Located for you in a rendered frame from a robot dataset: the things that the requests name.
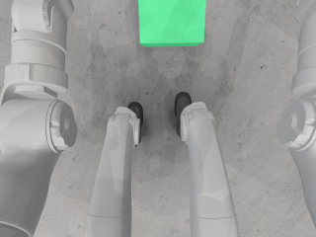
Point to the carton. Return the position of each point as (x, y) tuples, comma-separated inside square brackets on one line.
[(171, 22)]

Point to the robot foot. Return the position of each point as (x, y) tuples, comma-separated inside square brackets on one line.
[(138, 110), (182, 100)]

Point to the left robot upper arm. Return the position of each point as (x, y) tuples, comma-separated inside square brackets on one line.
[(33, 133)]

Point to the right robot upper arm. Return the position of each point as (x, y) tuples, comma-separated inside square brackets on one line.
[(296, 130)]

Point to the robot right foot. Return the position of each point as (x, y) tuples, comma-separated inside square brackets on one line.
[(182, 100)]

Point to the robot left forearm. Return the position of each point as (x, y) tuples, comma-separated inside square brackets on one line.
[(39, 41)]

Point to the robot left foot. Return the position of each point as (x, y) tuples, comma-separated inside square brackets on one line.
[(138, 110)]

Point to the robot right forearm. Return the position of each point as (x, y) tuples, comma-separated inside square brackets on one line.
[(304, 81)]

